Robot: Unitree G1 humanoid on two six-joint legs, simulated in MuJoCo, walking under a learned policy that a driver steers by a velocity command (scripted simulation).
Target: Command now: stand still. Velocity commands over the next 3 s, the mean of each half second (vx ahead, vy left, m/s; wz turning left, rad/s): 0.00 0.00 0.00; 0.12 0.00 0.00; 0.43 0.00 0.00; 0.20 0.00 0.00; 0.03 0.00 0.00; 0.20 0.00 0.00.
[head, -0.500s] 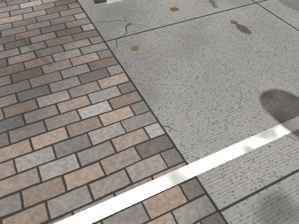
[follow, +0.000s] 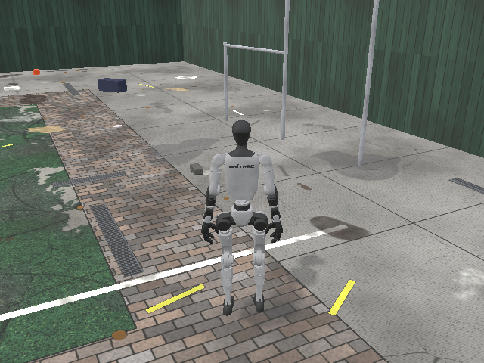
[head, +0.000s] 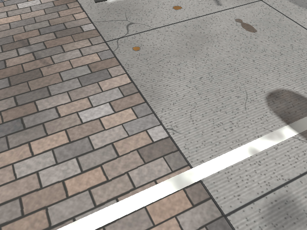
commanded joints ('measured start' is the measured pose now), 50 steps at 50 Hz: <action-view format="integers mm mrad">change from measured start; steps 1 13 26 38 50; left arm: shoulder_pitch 61 82 98 110 229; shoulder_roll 80 63 50 40 20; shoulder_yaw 11 11 13 16 46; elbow -6 3 6 6 -69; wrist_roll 0 0 0 3 -1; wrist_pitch -4 -5 -6 -5 -85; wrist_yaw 4 7 9 8 -41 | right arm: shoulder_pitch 66 93 115 137 94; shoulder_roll -84 -65 -49 -43 -113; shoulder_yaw -13 -14 -17 -21 -81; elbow -7 -2 -1 0 -68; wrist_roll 0 0 -1 -4 1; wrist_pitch -4 -5 -6 -5 -36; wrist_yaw -3 -6 -8 -7 14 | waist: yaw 0 -1 -1 -4 89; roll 6 7 8 15 72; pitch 39 44 51 46 134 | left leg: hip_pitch -74 -74 -75 -81 -312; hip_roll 122 123 124 105 194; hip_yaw -94 -90 -87 -87 -210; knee -69 -60 -55 -73 -49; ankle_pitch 168 177 179 -13 -235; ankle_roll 20 19 17 26 137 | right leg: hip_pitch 18 16 16 10 133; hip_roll -86 -85 -84 -59 33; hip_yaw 75 75 75 63 -81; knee -44 -39 -37 -34 43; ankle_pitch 119 127 131 -25 -108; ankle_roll -30 -33 -35 -42 -86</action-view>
